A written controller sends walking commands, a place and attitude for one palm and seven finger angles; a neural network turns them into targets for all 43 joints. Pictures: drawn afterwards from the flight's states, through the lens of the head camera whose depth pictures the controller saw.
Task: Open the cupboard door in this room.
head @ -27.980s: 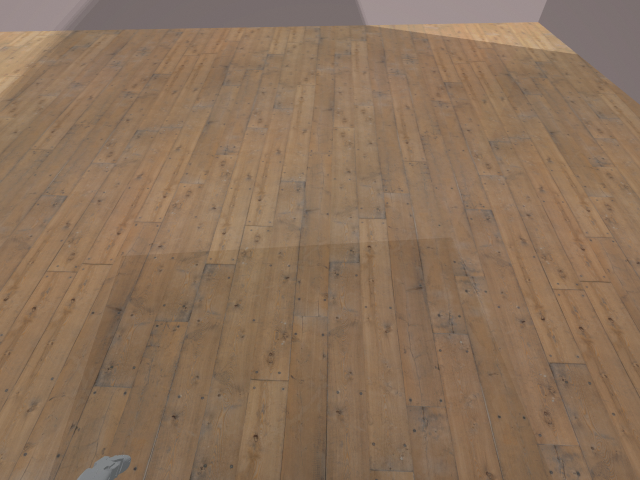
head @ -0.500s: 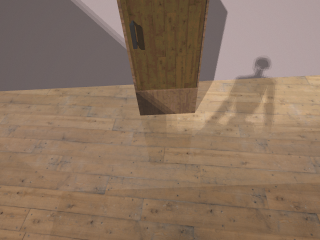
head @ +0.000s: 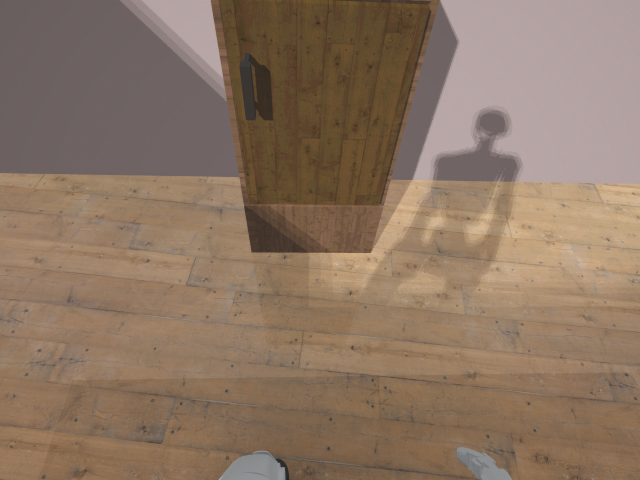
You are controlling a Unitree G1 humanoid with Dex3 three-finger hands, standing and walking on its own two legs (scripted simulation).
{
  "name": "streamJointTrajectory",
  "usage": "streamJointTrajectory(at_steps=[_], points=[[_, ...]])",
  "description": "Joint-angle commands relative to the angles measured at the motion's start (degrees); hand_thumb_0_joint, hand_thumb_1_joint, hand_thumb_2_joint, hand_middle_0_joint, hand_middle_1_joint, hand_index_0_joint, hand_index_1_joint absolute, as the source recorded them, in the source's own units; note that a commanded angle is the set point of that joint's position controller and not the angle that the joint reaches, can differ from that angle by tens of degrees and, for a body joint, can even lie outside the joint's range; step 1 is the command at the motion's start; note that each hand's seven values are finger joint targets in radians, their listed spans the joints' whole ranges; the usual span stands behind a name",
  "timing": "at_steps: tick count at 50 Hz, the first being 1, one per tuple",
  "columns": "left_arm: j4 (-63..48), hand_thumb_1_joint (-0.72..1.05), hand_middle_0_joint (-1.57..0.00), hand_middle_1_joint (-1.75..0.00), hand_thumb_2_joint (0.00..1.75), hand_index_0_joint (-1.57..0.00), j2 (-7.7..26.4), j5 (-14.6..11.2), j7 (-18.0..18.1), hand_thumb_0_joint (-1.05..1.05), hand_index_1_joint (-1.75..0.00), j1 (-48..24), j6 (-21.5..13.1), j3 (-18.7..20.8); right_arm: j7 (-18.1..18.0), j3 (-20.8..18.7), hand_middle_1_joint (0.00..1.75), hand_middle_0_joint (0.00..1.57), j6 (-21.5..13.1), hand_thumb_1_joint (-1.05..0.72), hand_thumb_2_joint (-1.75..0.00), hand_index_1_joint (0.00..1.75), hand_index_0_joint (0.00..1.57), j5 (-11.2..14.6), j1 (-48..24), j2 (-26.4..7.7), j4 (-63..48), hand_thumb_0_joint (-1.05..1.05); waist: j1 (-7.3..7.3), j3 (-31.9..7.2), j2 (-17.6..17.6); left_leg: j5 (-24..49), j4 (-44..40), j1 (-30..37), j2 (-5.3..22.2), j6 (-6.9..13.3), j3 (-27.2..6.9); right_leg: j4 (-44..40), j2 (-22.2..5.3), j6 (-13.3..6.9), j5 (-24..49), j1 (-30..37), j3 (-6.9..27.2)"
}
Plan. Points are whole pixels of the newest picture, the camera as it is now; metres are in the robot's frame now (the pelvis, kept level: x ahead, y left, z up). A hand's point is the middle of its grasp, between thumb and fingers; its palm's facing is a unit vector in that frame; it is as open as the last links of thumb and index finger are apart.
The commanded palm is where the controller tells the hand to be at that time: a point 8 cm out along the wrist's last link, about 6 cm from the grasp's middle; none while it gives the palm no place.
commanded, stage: turn to face it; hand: left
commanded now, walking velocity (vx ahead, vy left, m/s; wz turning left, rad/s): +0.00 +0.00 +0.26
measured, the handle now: (249, 87) +0.87 +0.25 -0.03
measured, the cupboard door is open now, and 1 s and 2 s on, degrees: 0 0 0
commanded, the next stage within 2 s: take the last steps up to it in 0.10 s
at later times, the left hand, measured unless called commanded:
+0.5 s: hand (209, 440) +0.18 +0.18 -0.15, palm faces +0.06 -0.98 -0.20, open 7.3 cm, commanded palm none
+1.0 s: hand (195, 428) +0.19 +0.20 -0.17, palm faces +0.15 -0.98 -0.14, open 7.4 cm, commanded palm none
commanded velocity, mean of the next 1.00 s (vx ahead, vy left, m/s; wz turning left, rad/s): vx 0.21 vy -0.03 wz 0.06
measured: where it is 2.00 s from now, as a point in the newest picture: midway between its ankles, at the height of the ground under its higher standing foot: (308, 437)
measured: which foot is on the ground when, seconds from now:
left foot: down 0.00-0.48, up 0.50-0.84, down 0.86-1.00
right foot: down 0.00-0.00, up 0.02-0.44, down 0.46-0.86, up 0.88-1.00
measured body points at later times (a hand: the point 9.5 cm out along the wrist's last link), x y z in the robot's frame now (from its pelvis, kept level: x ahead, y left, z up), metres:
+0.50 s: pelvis +0.12 +0.00 +0.01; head +0.12 -0.02 +0.46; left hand +0.17 +0.23 -0.13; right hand +0.09 -0.22 -0.16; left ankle +0.10 +0.09 -0.72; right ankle +0.12 -0.11 -0.72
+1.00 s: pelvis +0.26 +0.05 +0.01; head +0.30 +0.06 +0.46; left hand +0.19 +0.26 -0.15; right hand +0.37 -0.18 -0.13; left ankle +0.28 +0.16 -0.72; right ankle +0.21 -0.08 -0.65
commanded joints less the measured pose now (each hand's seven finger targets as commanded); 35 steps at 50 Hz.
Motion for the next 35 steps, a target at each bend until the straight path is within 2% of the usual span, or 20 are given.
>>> streamJointTrajectory(at_steps=[1, 2, 3, 4, 6, 7, 10, 15, 17, 19, 21, 22, 23, 24, 25, 26, 28, 29, 31, 35], points=[[-3.6, 0.9, -0.2, -0.3, 0.9, -0.2, 5.7, -1.0, 1.2, 0.0, -0.3, 4.6, -0.1, 0.6, -2.3, -3.0, 0.3, 0.2, 0.4, -0.9, -0.9, 0.3, 0.2, 0.5, 22.7, -14.4, 3.7, 0.0, -6.85, -18.7, 14.2, 45.8, -8.2, 34.8, 23.0, 13.9, -26.7, 41.7, -0.7, -0.2, -11.8, -25.7, 2.8], [-3.6, 0.9, -0.2, -0.3, 0.9, -0.2, 5.6, -0.9, 1.4, 0.0, -0.3, 1.4, 0.2, 0.7, -2.6, -2.8, 0.3, 0.2, 0.2, -0.9, -0.9, 0.3, 0.2, 0.6, 19.1, -12.7, 3.1, 0.0, -6.38, -15.1, 12.3, 39.4, -10.6, 28.9, 22.4, 14.5, -25.0, 44.1, -2.8, 0.1, -8.9, -28.1, 4.5], [-4.0, 0.9, -0.2, -0.3, 0.9, -0.2, 5.5, -0.5, 1.2, 0.0, -0.3, -1.6, 0.4, 0.9, -2.6, -2.3, 0.3, 0.2, 0.2, -0.9, -0.9, 0.3, 0.2, 0.4, 15.7, -9.8, 2.4, 0.0, -5.34, -9.8, 10.3, 33.3, -12.4, 22.7, 19.2, 13.4, -21.5, 43.3, -4.6, 0.6, -6.1, -28.8, 4.6], [-4.0, 0.9, -0.2, -0.3, 0.9, -0.2, 5.3, -0.3, 0.8, 0.0, -0.3, -2.8, 0.7, 1.0, -2.6, -1.4, 0.3, 0.2, -0.2, -0.9, -0.9, 0.3, 0.2, 0.3, 13.8, -6.9, 2.4, 0.0, -4.0, -7.4, 7.7, 30.9, -13.7, 18.3, 16.1, 11.6, -18.3, 39.7, -5.8, 1.0, -4.1, -27.1, 4.5], [-3.3, 0.9, -0.2, -0.3, 0.9, -0.2, 3.9, -0.2, 0.4, 0.0, -0.3, -2.1, 1.8, 0.8, -2.7, -0.9, 0.3, 0.2, -0.6, -0.9, -0.9, 0.3, 0.2, 0.4, 11.2, -5.2, 2.4, 0.0, -1.74, -7.2, 5.5, 27.3, -15.3, 12.3, 11.9, 9.1, -13.4, 31.0, -6.3, 1.6, -1.1, -21.0, 3.7], [-3.3, 0.9, -0.2, -0.3, 0.9, -0.2, 3.3, -0.1, 0.4, 0.0, -0.3, -1.3, 2.5, 0.8, -2.7, -1.4, 0.3, 0.2, -0.5, -0.9, -0.9, 0.3, 0.2, 0.2, 11.1, -5.0, 1.9, 0.0, -1.44, -8.5, 5.5, 25.9, -15.7, 11.9, 10.9, 8.9, -12.7, 28.7, -5.7, 2.0, 0.6, -20.0, 3.0], [-4.0, 0.9, -0.2, -0.3, 0.9, -0.2, 3.5, 0.4, 0.5, 0.0, -0.3, -1.9, 3.6, 0.7, -2.6, -1.7, 0.3, 0.2, 0.1, -0.9, -0.9, 0.3, 0.2, 0.3, 10.4, -6.1, 1.4, 0.0, -1.27, -8.6, 4.9, 15.4, -17.7, 11.6, 10.6, 9.1, -12.7, 24.7, -5.3, 2.4, 3.4, -20.2, 2.3], [-6.0, 0.9, -0.2, -0.3, 0.9, -0.2, 4.5, 0.7, -0.2, 0.0, -0.3, -8.6, 3.5, 0.4, -2.2, -2.3, 0.3, 0.2, 0.6, -0.9, -0.9, 0.3, 0.2, -0.3, 13.9, -6.9, 3.3, 0.0, -3.34, -3.6, 7.2, -8.0, -21.8, 9.9, 10.7, 8.9, -16.8, 16.9, -4.9, 1.4, 2.8, -20.5, 0.7], [-6.7, 0.9, -0.2, -0.3, 0.9, -0.2, 4.9, 0.7, -0.7, 0.0, -0.3, -10.2, 3.1, 0.5, -2.2, -2.6, 0.3, 0.2, 0.7, -0.9, -0.9, 0.3, 0.2, -0.4, 15.2, -7.4, 4.0, 0.0, -3.7, -2.3, 6.7, -12.4, -22.0, 10.8, 10.9, 8.9, -18.6, 13.0, -4.4, 0.9, 2.1, -20.4, 0.1], [-6.3, 0.9, -0.2, -0.3, 0.9, -0.2, 5.0, 0.6, -0.9, 0.0, -0.3, -9.3, 2.7, 0.5, -2.2, -2.7, 0.3, 0.2, 0.8, -0.9, -0.9, 0.3, 0.2, -0.4, 16.0, -7.5, 4.5, 0.0, -3.31, -2.8, 5.7, -14.2, -20.5, 11.5, 10.2, 8.0, -18.4, 7.2, -3.4, 0.5, 3.2, -17.5, -0.9], [-4.9, 0.9, -0.2, -0.3, 0.9, -0.2, 5.6, 0.5, -0.9, 0.0, -0.3, -5.9, 2.0, 0.7, -2.2, -2.5, 0.3, 0.2, 0.8, -0.9, -0.9, 0.3, 0.2, 0.1, 15.9, -6.6, 4.8, 0.0, -1.52, -3.1, 3.1, -14.3, -15.2, 7.9, 7.4, 5.4, -15.8, -4.1, -3.0, 0.1, 9.9, -8.7, -1.2], [-3.9, 0.9, -0.2, -0.3, 0.9, -0.2, 7.2, 0.5, -0.6, 0.0, -0.3, -3.6, 1.5, 1.1, -2.0, -2.0, 0.3, 0.2, 0.6, -0.9, -0.9, 0.3, 0.2, 0.3, 15.8, -4.6, 4.5, 0.0, -0.59, -2.7, -1.5, -15.0, -10.1, 2.1, 4.5, 3.3, -12.1, -7.4, -6.7, -1.1, 8.4, -2.2, 2.9], [-3.1, 0.9, -0.2, -0.3, 0.9, -0.2, 9.9, 0.6, -0.2, 0.0, -0.3, -0.7, 1.3, 1.6, -1.9, -1.2, 0.3, 0.2, 0.2, -0.9, -0.9, 0.3, 0.2, 0.6, 15.1, -2.2, 3.4, 0.0, 0.38, -2.1, -9.4, -16.8, -2.0, -5.7, -0.8, 0.8, -5.3, -11.7, -14.9, -4.8, 2.9, 2.4, 13.3], [-2.9, 0.9, -0.2, -0.3, 0.9, -0.2, 13.4, 0.3, 0.1, 0.0, -0.3, 2.0, 1.2, 2.9, -1.7, -1.3, 0.3, 0.2, 0.5, -0.9, -0.9, 0.3, 0.2, 0.2, 12.6, -2.6, 2.0, 0.0, 1.97, -0.1, -17.1, -22.3, 7.5, -11.0, -2.7, -0.6, -1.5, -18.3, -22.1, -9.5, -4.5, 1.1, 23.6], [-2.9, 0.9, -0.2, -0.3, 0.9, -0.2, 13.1, 0.1, 0.2, 0.0, -0.3, 4.1, 0.9, 3.2, -1.4, -1.7, 0.3, 0.2, 1.0, -0.9, -0.9, 0.3, 0.2, -0.1, 9.2, -4.8, 0.6, 0.0, 3.48, 2.6, -16.4, -23.7, 15.6, -13.3, -0.8, -0.4, -4.5, -20.6, -23.9, -12.0, -6.4, -2.0, 27.3], [-2.6, 0.9, -0.2, -0.3, 0.9, -0.2, 11.2, 0.2, 0.4, 0.0, -0.3, 4.3, 0.9, 2.9, -1.1, -2.0, 0.3, 0.2, 1.1, -0.9, -0.9, 0.3, 0.2, -0.1, 7.7, -4.6, 0.2, 0.0, 2.46, 4.7, -10.8, -21.7, 21.1, -15.4, 0.2, -0.2, -5.2, -20.4, -23.8, -12.9, -3.6, -2.3, 25.9], [-3.6, 0.9, -0.2, -0.3, 0.9, -0.2, 9.6, 0.4, 0.5, 0.0, -0.3, 1.3, 0.4, 2.7, -0.6, -2.1, 0.3, 0.2, 1.1, -0.9, -0.9, 0.3, 0.2, -0.1, 9.5, -3.0, 1.0, 0.0, -0.09, 3.3, -3.7, -16.5, 24.5, -15.3, 2.0, -0.6, -5.8, -18.0, -20.9, -11.4, 4.9, -1.9, 16.8], [-3.7, 0.9, -0.2, -0.3, 0.9, -0.2, 8.9, 0.4, 0.4, 0.0, -0.3, 1.3, 0.0, 2.4, -0.4, -2.1, 0.3, 0.2, 1.2, -0.9, -0.9, 0.3, 0.2, -0.2, 9.8, -2.3, 1.2, 0.0, -0.53, 2.2, -3.3, -14.4, 24.4, -13.5, 2.2, -0.9, -5.0, -17.0, -19.3, -10.2, 9.9, -2.9, 13.1], [-3.3, 0.9, -0.2, -0.3, 0.9, -0.2, 8.1, 0.4, 0.2, 0.0, -0.3, 1.2, -0.5, 2.0, -0.1, -2.0, 0.3, 0.2, 1.4, -0.9, -0.9, 0.3, 0.2, -0.1, 10.0, -1.5, 1.1, 0.0, -1.38, 1.5, -6.2, -11.3, 22.4, -11.7, 2.1, -1.5, -3.7, -16.6, -16.9, -9.0, 17.9, -3.6, 7.8], [-2.1, 0.9, -0.2, -0.3, 0.9, -0.2, 8.5, 0.6, 0.2, 0.0, -0.3, 2.3, -0.7, 1.8, 0.5, -1.6, 0.3, 0.2, 1.5, -0.9, -0.9, 0.3, 0.2, 0.1, 6.0, -0.6, -0.9, 0.0, -1.3, 2.5, -8.0, -7.9, 12.0, -6.3, 1.6, -1.6, -0.9, -15.9, -15.4, -8.6, 23.0, -7.3, 3.7]])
